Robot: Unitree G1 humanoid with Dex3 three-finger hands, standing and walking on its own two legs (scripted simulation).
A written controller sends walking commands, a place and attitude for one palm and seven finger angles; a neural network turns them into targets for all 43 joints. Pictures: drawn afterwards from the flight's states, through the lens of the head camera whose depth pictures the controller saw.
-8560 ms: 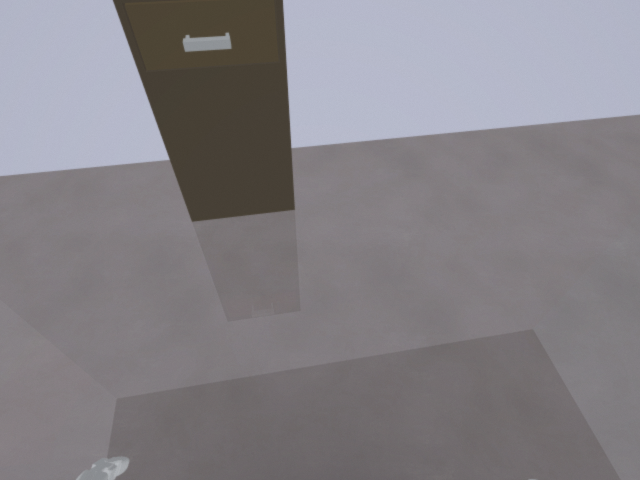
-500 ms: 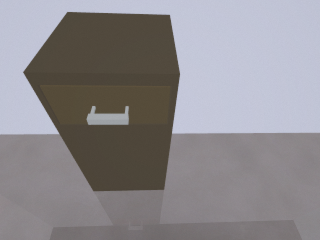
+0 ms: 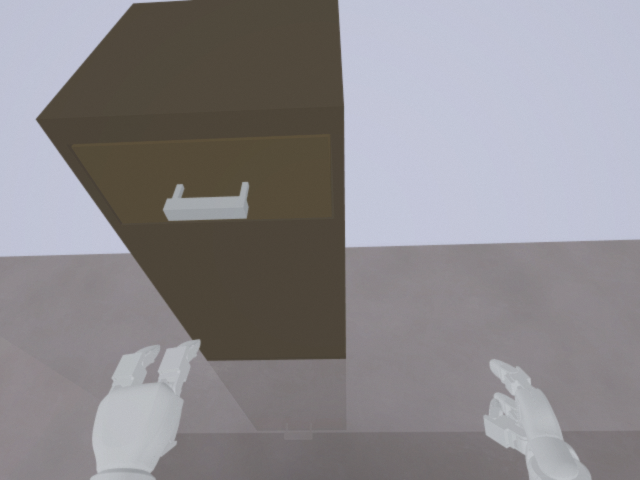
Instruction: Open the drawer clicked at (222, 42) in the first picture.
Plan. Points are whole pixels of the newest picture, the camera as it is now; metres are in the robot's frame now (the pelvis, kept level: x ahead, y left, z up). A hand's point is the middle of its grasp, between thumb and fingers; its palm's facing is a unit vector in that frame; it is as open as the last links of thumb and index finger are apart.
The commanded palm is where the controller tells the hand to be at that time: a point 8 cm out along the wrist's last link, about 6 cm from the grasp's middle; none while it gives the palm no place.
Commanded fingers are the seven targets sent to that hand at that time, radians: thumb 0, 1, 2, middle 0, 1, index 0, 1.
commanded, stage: raise the hand with hooked fingers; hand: left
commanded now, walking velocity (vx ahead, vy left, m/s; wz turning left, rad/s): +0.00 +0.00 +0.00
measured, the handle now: (209, 198) +0.51 +0.26 +0.03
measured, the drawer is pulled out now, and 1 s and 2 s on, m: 0.00 0.00 0.00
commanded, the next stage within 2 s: move the hooked fingers above the handle in 1.48 s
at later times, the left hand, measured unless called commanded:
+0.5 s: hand (152, 332) +0.26 +0.24 +0.05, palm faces +0.05 -0.10 -0.99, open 11.5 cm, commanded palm +0.24 +0.25 +0.11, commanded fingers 0.00 -0.20 0.43 -0.28 -1.00 -0.28 -1.00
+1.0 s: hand (100, 245) +0.33 +0.31 +0.13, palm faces +0.11 -0.09 -0.99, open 13.7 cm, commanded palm +0.29 +0.30 +0.19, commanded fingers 0.00 -0.50 0.30 -0.30 -1.20 -0.30 -1.20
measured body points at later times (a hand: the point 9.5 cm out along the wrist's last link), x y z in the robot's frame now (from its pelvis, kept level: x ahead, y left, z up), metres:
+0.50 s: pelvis +0.02 +0.01 +0.02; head +0.05 -0.03 +0.47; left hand +0.25 +0.25 +0.11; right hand +0.21 -0.22 -0.10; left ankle +0.01 +0.13 -0.70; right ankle +0.01 -0.05 -0.70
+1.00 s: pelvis +0.02 +0.06 +0.04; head +0.03 +0.03 +0.48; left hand +0.31 +0.31 +0.18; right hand +0.24 -0.14 -0.06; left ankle +0.01 +0.13 -0.70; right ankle +0.01 -0.05 -0.70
